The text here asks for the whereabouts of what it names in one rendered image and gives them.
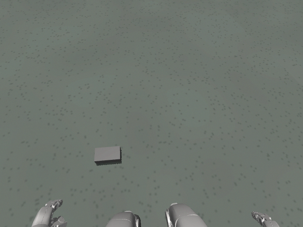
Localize carton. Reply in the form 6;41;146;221
94;146;121;164

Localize right robot hand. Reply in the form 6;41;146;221
251;211;280;227

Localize left robot hand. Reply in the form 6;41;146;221
32;199;67;227

